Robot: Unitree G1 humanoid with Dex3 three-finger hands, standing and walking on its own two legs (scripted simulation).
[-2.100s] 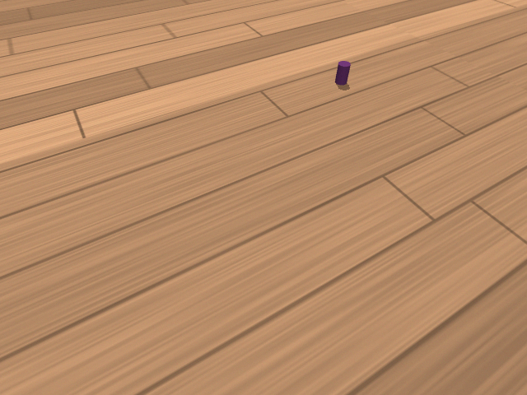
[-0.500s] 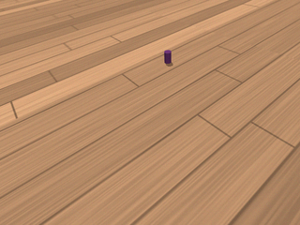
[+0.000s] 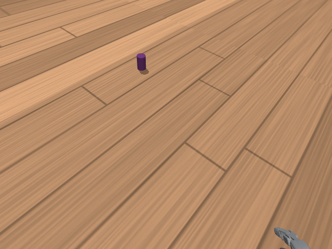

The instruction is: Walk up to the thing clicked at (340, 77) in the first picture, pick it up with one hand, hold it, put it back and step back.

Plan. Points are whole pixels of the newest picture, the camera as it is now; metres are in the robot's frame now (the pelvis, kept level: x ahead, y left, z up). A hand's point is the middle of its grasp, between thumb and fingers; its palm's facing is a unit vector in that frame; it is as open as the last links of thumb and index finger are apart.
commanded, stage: walk up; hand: left
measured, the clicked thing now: (141, 62) +1.85 +0.19 -0.70
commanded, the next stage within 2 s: none
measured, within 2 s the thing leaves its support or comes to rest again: neither
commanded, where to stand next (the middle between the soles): +1.51 -0.02 m, yaw -2 degrees
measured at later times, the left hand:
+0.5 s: hand (106, 155) +0.41 +0.19 -0.11, palm faces -0.03 -0.92 -0.38, open 7.3 cm
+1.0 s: hand (105, 108) +0.66 +0.24 -0.14, palm faces -0.06 -0.94 -0.33, open 7.4 cm
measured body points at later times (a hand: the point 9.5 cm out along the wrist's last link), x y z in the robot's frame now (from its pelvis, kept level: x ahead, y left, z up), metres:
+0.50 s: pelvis +0.32 -0.07 +0.01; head +0.33 -0.10 +0.46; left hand +0.42 +0.24 -0.08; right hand +0.38 -0.39 -0.13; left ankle +0.28 +0.10 -0.64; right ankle +0.36 -0.16 -0.73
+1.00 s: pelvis +0.59 -0.03 +0.01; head +0.61 -0.01 +0.46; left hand +0.66 +0.29 -0.12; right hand +0.68 -0.34 -0.09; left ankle +0.62 +0.07 -0.73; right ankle +0.57 -0.18 -0.66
